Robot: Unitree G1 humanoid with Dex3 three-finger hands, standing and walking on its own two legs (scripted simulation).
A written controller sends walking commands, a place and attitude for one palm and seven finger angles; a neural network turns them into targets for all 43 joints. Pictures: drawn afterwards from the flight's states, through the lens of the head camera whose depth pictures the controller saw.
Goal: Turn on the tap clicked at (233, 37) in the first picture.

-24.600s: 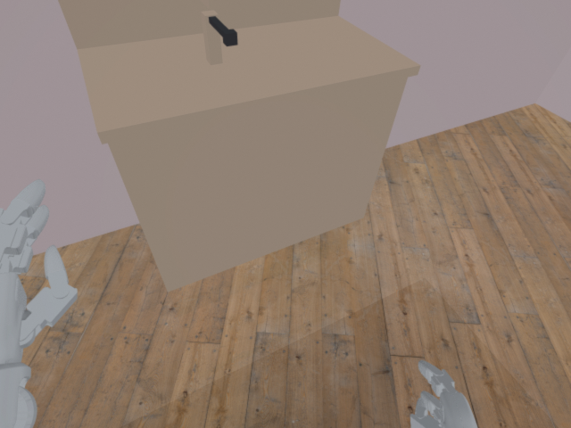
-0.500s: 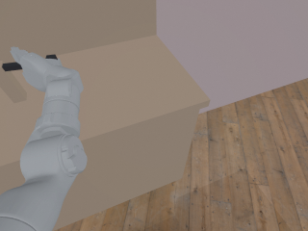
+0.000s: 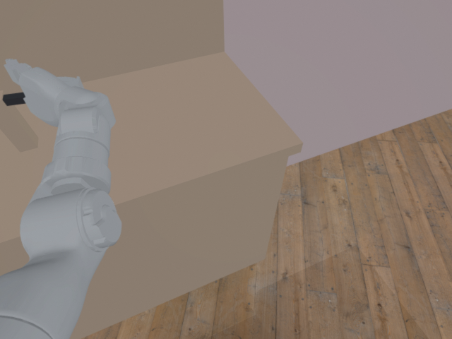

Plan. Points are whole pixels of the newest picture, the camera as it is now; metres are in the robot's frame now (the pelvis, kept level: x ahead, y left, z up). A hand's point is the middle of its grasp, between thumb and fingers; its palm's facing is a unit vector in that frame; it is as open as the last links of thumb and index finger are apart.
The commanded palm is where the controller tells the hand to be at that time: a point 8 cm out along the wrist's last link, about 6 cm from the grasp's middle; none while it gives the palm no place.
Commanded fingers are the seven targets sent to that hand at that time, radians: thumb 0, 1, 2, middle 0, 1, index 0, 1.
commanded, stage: lift the hand up off the lever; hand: left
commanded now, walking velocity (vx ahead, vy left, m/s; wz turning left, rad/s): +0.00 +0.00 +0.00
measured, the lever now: (75, 91) +0.56 +0.28 +0.16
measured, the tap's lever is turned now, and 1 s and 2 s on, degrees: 80 80 80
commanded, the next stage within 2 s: draw the hand back beside the body in 1.02 s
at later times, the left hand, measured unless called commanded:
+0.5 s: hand (77, 77) +0.49 +0.23 +0.23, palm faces +0.81 -0.58 -0.07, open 7.8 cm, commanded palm +0.43 +0.25 +0.23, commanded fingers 0.00 0.90 0.90 -0.15 -0.15 -0.15 -0.15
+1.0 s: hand (71, 75) +0.47 +0.22 +0.25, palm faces +0.82 -0.57 -0.11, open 7.8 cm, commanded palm +0.42 +0.25 +0.25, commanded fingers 0.00 0.90 0.90 -0.15 -0.15 -0.15 -0.15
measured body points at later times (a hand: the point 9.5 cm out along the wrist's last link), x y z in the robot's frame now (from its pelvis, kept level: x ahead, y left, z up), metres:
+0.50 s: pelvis +0.01 +0.01 +0.01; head +0.02 -0.01 +0.45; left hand +0.44 +0.25 +0.24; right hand +0.08 -0.24 -0.13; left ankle +0.01 +0.13 -0.73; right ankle +0.00 -0.08 -0.73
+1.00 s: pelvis +0.01 -0.01 +0.01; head +0.01 -0.03 +0.46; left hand +0.42 +0.25 +0.26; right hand +0.13 -0.26 -0.13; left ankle +0.01 +0.13 -0.73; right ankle +0.00 -0.08 -0.73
